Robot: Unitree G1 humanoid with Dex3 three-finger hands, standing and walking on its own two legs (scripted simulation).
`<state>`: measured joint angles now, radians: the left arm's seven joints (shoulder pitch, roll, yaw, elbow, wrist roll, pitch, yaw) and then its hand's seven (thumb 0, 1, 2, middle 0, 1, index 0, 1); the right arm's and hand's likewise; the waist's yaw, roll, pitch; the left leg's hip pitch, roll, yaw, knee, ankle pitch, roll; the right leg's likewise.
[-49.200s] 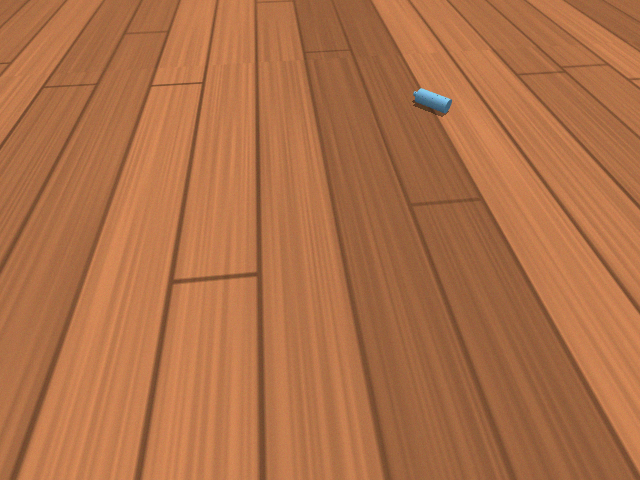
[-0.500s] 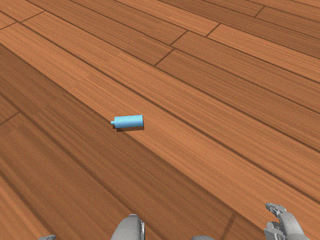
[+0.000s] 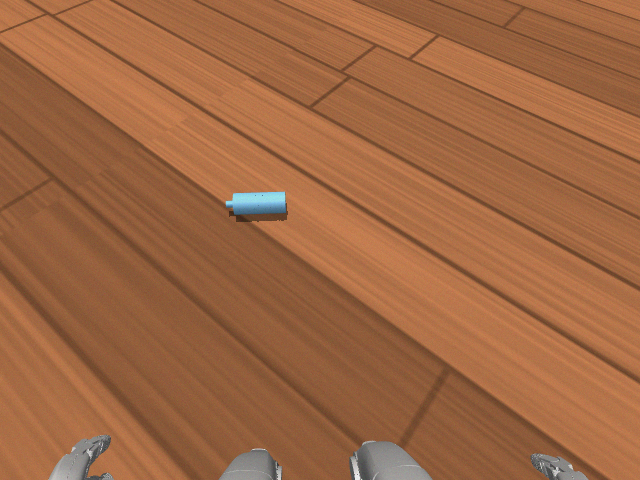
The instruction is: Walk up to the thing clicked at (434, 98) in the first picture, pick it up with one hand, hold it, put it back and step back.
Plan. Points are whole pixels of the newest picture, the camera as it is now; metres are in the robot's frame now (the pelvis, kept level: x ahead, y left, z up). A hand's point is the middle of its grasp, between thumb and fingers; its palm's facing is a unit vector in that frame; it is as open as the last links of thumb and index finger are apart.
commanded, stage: step back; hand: left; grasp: from above
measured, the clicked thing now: (256, 203) +1.07 +0.24 -0.72
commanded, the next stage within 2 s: stand in 1.26 s
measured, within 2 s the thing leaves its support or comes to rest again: neither
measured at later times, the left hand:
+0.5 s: hand out of the picture -0.07 +0.27 -0.14, palm faces +0.06 -0.91 -0.40, open 7.4 cm
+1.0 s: hand out of the picture -0.04 +0.26 -0.15, palm faces +0.06 -0.93 -0.35, open 7.4 cm
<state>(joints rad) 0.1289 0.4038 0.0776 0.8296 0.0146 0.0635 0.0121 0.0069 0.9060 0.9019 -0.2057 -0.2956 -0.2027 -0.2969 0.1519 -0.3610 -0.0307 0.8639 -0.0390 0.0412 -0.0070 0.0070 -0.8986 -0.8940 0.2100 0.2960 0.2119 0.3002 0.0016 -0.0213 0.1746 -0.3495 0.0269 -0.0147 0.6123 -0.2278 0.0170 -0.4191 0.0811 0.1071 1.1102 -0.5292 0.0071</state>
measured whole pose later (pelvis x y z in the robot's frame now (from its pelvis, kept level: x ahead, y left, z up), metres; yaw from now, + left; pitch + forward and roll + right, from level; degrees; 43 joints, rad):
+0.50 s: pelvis -0.12 -0.02 +0.00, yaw +3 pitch -3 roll +1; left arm 0.23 0.40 0.07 0.94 0.03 0.02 -0.01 0.01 0.90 0.90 -0.21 -0.30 -0.20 -0.30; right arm 0.23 -0.36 -0.05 0.99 -0.04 0.01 0.02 0.01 -0.90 -0.89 0.21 0.30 0.21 0.30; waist 0.02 -0.03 0.08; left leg -0.22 -0.04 -0.02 0.59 -0.32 0.03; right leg -0.33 -0.03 0.02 0.77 -0.47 -0.02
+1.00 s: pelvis -0.09 -0.01 +0.00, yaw +2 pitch -3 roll +1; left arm 0.19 0.38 0.04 1.02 0.01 -0.01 -0.01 0.01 0.90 0.90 -0.21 -0.30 -0.20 -0.30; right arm 0.17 -0.35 -0.04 1.01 -0.04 -0.02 0.01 0.01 -0.90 -0.89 0.21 0.30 0.21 0.30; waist 0.02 -0.03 0.07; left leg -0.25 0.00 0.02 0.57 -0.28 0.01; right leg -0.25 -0.03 0.01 0.65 -0.43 -0.02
